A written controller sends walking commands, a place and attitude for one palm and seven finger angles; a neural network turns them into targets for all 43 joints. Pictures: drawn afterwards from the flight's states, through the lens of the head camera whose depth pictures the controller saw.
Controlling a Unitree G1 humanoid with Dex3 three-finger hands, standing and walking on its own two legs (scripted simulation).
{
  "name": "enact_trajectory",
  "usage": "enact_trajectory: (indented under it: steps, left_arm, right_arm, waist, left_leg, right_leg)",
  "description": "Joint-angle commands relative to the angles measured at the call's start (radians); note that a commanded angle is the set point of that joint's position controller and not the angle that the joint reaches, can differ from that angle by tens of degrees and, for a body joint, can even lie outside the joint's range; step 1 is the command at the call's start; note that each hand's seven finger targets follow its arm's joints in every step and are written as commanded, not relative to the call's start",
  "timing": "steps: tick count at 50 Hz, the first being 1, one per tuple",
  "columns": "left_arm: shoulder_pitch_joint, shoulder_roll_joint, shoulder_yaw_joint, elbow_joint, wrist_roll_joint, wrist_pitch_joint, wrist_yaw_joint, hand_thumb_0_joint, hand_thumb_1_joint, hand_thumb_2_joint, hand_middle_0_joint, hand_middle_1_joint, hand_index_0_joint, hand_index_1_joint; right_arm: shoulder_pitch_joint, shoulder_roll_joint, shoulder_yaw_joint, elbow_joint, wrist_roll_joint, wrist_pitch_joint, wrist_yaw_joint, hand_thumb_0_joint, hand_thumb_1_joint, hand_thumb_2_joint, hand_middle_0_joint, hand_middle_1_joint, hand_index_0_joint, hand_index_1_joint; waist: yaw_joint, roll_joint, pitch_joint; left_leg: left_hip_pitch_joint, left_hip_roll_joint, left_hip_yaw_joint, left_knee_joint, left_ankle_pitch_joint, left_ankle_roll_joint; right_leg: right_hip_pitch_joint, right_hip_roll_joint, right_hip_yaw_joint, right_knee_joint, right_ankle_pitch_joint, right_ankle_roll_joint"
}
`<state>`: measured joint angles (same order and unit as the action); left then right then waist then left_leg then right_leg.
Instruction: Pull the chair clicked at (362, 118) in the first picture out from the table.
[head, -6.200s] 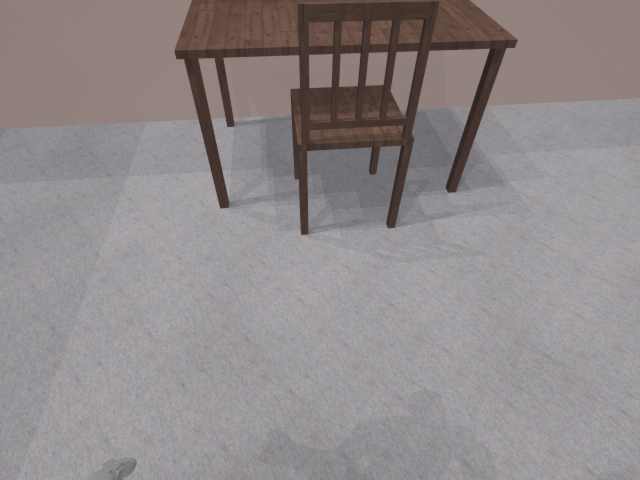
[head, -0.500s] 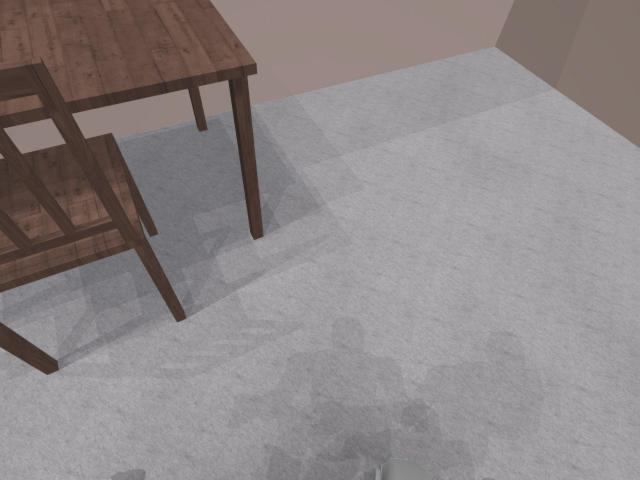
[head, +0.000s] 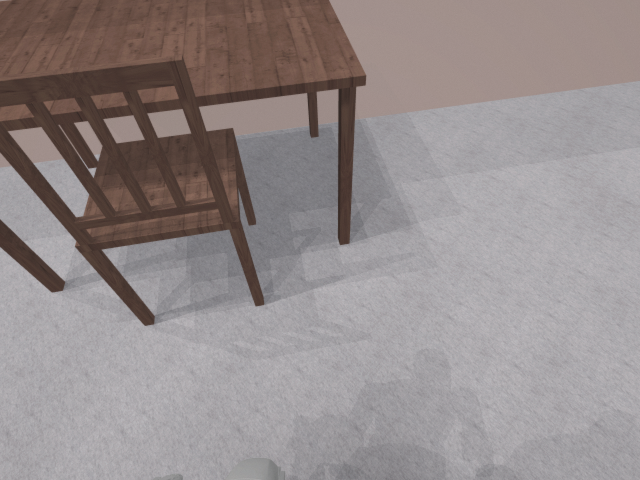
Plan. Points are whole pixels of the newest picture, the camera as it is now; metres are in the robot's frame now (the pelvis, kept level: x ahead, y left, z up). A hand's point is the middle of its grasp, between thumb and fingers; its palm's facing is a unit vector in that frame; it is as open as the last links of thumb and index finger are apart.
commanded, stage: turn to face it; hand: left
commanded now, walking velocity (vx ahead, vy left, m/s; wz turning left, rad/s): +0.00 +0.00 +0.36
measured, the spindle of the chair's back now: (118, 160) +0.72 +0.47 -0.07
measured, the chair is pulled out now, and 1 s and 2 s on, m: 0.00 0.00 0.00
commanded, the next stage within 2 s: take the last steps up to it in 0.30 s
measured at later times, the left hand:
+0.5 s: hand out of the picture +0.04 +0.28 -0.17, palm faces +0.18 -0.96 -0.22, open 7.4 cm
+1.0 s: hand out of the picture +0.01 +0.18 -0.16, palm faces +0.26 -0.95 -0.20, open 7.3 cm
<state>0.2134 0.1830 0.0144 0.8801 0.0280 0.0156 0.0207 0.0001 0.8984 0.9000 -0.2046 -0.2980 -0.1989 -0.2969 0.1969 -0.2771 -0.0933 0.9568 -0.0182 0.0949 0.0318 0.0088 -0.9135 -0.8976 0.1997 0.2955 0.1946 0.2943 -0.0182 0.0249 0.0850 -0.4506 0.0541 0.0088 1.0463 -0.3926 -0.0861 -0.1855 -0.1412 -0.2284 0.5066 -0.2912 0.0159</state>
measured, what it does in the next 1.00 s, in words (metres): walks ahead: left foot, then right foot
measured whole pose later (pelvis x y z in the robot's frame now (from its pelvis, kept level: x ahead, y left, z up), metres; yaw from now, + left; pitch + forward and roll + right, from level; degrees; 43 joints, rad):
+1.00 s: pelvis +0.11 +0.04 +0.01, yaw +12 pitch -1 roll +1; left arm 0.44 0.11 0.01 1.12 0.02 -0.06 0.02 0.00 0.92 0.90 -0.20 -0.30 -0.19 -0.30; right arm 0.30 -0.21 -0.07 1.08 -0.02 0.01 0.02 0.01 -0.91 -0.90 0.20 0.30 0.19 0.29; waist 0.00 0.04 0.03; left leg -0.57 0.09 0.02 0.99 -0.20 -0.02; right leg 0.02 -0.01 -0.12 0.29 -0.30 -0.03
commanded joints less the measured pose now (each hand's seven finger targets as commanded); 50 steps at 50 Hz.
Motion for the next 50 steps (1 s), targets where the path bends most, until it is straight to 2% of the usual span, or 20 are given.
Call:
enact_trajectory:
  steps: [1,4,5,6,7,8,11,15,20,26,30,34,35,36,37,38,39,42,45,50]
  left_arm:
    - [0.059,0.251,0.079,-0.037,0.006,-0.013,0.012,0.0,0.9,0.9,-0.2,-0.3,-0.2,-0.3]
    - [0.049,0.257,0.085,-0.02,0.001,-0.007,0.008,0.0,0.9,0.9,-0.2,-0.3,-0.2,-0.3]
    - [0.046,0.244,0.082,-0.016,-0.008,-0.003,0.005,0.0,0.9,0.9,-0.2,-0.3,-0.2,-0.3]
    - [0.063,0.202,0.076,-0.031,-0.018,0.004,0.002,0.0,0.9,0.9,-0.2,-0.3,-0.2,-0.3]
    - [0.025,0.128,0.051,-0.071,-0.02,0.007,-0.001,0.0,0.9,0.9,-0.2,-0.3,-0.2,-0.3]
    - [-0.011,0.152,0.05,-0.069,-0.014,0.019,0.007,0.0,0.9,0.9,-0.2,-0.3,-0.2,-0.3]
    - [-0.026,0.149,0.058,-0.008,-0.012,0.023,0.0,0.0,0.9,0.9,-0.2,-0.3,-0.2,-0.3]
    - [0.031,0.148,0.055,0.036,-0.015,0.022,-0.007,0.0,0.9,0.9,-0.2,-0.3,-0.2,-0.3]
    - [0.0,0.138,0.051,0.034,-0.015,0.026,0.0,0.0,0.9,0.9,-0.2,-0.3,-0.2,-0.3]
    - [-0.071,0.107,0.039,0.018,-0.002,0.006,-0.018,0.0,0.9,0.9,-0.2,-0.3,-0.2,-0.3]
    - [-0.072,0.087,0.032,0.023,-0.001,-0.012,-0.03,0.0,0.9,0.9,-0.2,-0.3,-0.2,-0.3]
    - [0.091,0.074,0.037,0.092,-0.003,-0.031,-0.028,0.0,0.9,0.9,-0.2,-0.3,-0.2,-0.3]
    - [0.15,0.114,0.047,0.115,0.002,-0.042,-0.021,0.0,0.9,0.9,-0.2,-0.3,-0.2,-0.3]
    - [0.233,0.186,0.063,0.134,0.009,-0.053,-0.011,0.0,0.9,0.9,-0.2,-0.3,-0.2,-0.3]
    - [0.288,0.223,0.069,0.139,-0.004,-0.049,-0.005,0.0,0.9,0.9,-0.2,-0.3,-0.2,-0.3]
    - [0.246,0.2,0.065,0.135,-0.009,-0.054,-0.001,0.0,0.9,0.9,-0.2,-0.3,-0.2,-0.3]
    - [0.199,0.164,0.061,0.134,-0.011,-0.062,0.0,0.0,0.9,0.9,-0.2,-0.3,-0.2,-0.3]
    - [0.169,0.068,0.037,0.137,-0.011,-0.079,-0.001,0.0,0.9,0.9,-0.2,-0.3,-0.2,-0.3]
    - [0.218,0.06,0.028,0.169,-0.013,-0.094,0.0,0.0,0.9,0.9,-0.2,-0.3,-0.2,-0.3]
    - [0.31,0.066,0.025,0.225,-0.005,-0.102,0.007,0.0,0.9,0.9,-0.2,-0.3,-0.2,-0.3]
  right_arm:
    - [-0.099,-0.026,0.014,-0.109,0.007,-0.045,-0.002,0.0,-0.9,-0.9,0.2,0.3,0.2,0.3]
    - [-0.027,-0.031,0.017,-0.09,0.008,-0.062,-0.008,0.0,-0.9,-0.9,0.2,0.3,0.2,0.3]
    - [0.02,-0.059,0.012,-0.077,0.007,-0.07,-0.008,0.0,-0.9,-0.9,0.2,0.3,0.2,0.3]
    - [0.068,-0.147,-0.008,-0.071,0.001,-0.082,-0.012,0.0,-0.9,-0.9,0.2,0.3,0.2,0.3]
    - [0.129,-0.24,-0.028,-0.064,0.002,-0.085,-0.022,0.0,-0.9,-0.9,0.2,0.3,0.2,0.3]
    - [0.147,-0.24,-0.025,-0.045,0.003,-0.076,-0.029,0.0,-0.9,-0.9,0.2,0.3,0.2,0.3]
    - [0.028,-0.141,0.006,-0.06,0.0,-0.085,-0.053,0.0,-0.9,-0.9,0.2,0.3,0.2,0.3]
    - [0.007,-0.11,0.02,-0.061,0.008,-0.098,-0.057,0.0,-0.9,-0.9,0.2,0.3,0.2,0.3]
    - [0.048,-0.091,0.022,-0.035,0.007,-0.095,-0.058,0.0,-0.9,-0.9,0.2,0.3,0.2,0.3]
    - [0.127,-0.075,0.017,0.004,-0.009,-0.107,-0.056,0.0,-0.9,-0.9,0.2,0.3,0.2,0.3]
    - [0.143,-0.071,0.018,0.034,-0.012,-0.114,-0.054,0.0,-0.9,-0.9,0.2,0.3,0.2,0.3]
    - [0.116,-0.045,0.029,0.054,-0.004,-0.115,-0.053,0.0,-0.9,-0.9,0.2,0.3,0.2,0.3]
    - [0.113,-0.008,0.035,0.057,0.002,-0.12,-0.05,0.0,-0.9,-0.9,0.2,0.3,0.2,0.3]
    - [0.112,0.053,0.051,0.034,0.011,-0.128,-0.047,0.0,-0.9,-0.9,0.2,0.3,0.2,0.3]
    - [0.046,0.005,0.039,-0.003,-0.001,-0.125,-0.039,0.0,-0.9,-0.9,0.2,0.3,0.2,0.3]
    - [0.04,-0.019,0.024,0.008,-0.007,-0.121,-0.031,0.0,-0.9,-0.9,0.2,0.3,0.2,0.3]
    - [0.044,-0.011,0.022,0.022,-0.011,-0.115,-0.025,0.0,-0.9,-0.9,0.2,0.3,0.2,0.3]
    - [0.106,0.039,0.022,0.07,-0.012,-0.107,-0.017,0.0,-0.9,-0.9,0.2,0.3,0.2,0.3]
    - [0.102,0.057,0.024,0.072,-0.006,-0.106,-0.013,0.0,-0.9,-0.9,0.2,0.3,0.2,0.3]
    - [-0.024,0.072,0.033,0.03,-0.001,-0.113,-0.005,0.0,-0.9,-0.9,0.2,0.3,0.2,0.3]
  waist:
    - [0.064,-0.251,-0.085]
    - [0.031,-0.244,-0.138]
    - [0.003,-0.165,-0.162]
    - [-0.026,0.062,-0.214]
    - [-0.058,0.314,-0.219]
    - [-0.063,0.205,-0.22]
    - [-0.019,0.184,-0.129]
    - [0.013,0.1,-0.143]
    - [0.002,0.092,-0.119]
    - [-0.035,0.1,-0.056]
    - [-0.032,0.09,-0.013]
    - [0.046,0.033,-0.024]
    - [0.076,-0.069,-0.03]
    - [0.104,-0.293,-0.04]
    - [0.131,-0.268,-0.003]
    - [0.1,-0.194,0.041]
    - [0.075,-0.219,0.097]
    - [0.018,-0.098,0.107]
    - [0.013,-0.126,0.067]
    - [0.043,-0.155,0.061]
  left_leg:
    - [0.015,-0.012,0.08,-0.226,-0.058,0.018]
    - [0.157,-0.034,0.111,-0.446,0.056,0.04]
    - [0.282,-0.028,0.093,-0.593,0.193,0.051]
    - [0.46,0.124,-0.099,-0.667,0.41,0.109]
    - [0.521,0.352,-0.378,-0.692,0.826,0.236]
    - [0.459,0.385,-0.32,-0.664,0.858,0.3]
    - [0.374,0.242,-0.207,-0.676,0.807,0.248]
    - [0.41,0.183,-0.133,-0.689,0.817,0.235]
    - [0.403,0.181,-0.182,-0.728,0.708,0.252]
    - [0.372,0.204,-0.311,-0.838,0.103,0.29]
    - [0.29,0.184,-0.332,-0.859,-0.066,0.282]
    - [0.098,0.102,-0.238,-0.735,-0.149,0.217]
    - [-0.021,0.04,-0.172,-0.589,-0.135,0.177]
    - [-0.192,-0.078,-0.017,-0.324,-0.133,0.127]
    - [-0.252,-0.062,-0.015,-0.154,-0.187,0.121]
    - [-0.25,-0.025,-0.045,-0.061,-0.11,0.122]
    - [-0.25,-0.002,-0.047,-0.016,-0.031,0.122]
    - [-0.198,0.032,-0.021,0.026,0.12,0.094]
    - [-0.208,0.036,0.01,0.01,0.188,0.074]
    - [-0.229,0.045,0.067,-0.141,0.208,0.071]
  right_leg:
    - [0.09,-0.235,0.134,-0.111,0.434,-0.125]
    - [0.08,-0.215,0.095,-0.005,0.46,-0.082]
    - [0.019,-0.19,0.063,0.091,0.406,-0.038]
    - [-0.159,-0.105,0.022,0.273,0.175,0.027]
    - [-0.375,0.011,0.058,0.461,-0.375,0.086]
    - [-0.335,0.001,0.161,0.559,-0.385,0.063]
    - [-0.357,0.001,0.212,0.641,-0.199,0.068]
    - [-0.328,0.025,0.202,0.624,-0.099,0.078]
    - [-0.307,0.039,0.214,0.534,-0.089,0.081]
    - [-0.317,0.055,0.204,0.372,-0.141,0.051]
    - [-0.221,0.079,0.178,0.202,-0.154,0.024]
    - [0.101,0.11,0.154,-0.071,-0.005,0.007]
    - [0.233,0.034,0.251,-0.154,-0.075,-0.015]
    - [0.332,-0.181,0.552,-0.293,-0.254,-0.094]
    - [0.245,-0.302,0.716,-0.394,-0.371,-0.174]
    - [0.142,-0.286,0.701,-0.433,-0.472,-0.19]
    - [0.075,-0.25,0.657,-0.448,-0.442,-0.171]
    - [0.04,-0.153,0.398,-0.398,-0.107,-0.13]
    - [0.104,-0.116,0.282,-0.367,0.179,-0.124]
    - [0.18,-0.118,0.234,-0.309,0.453,-0.14]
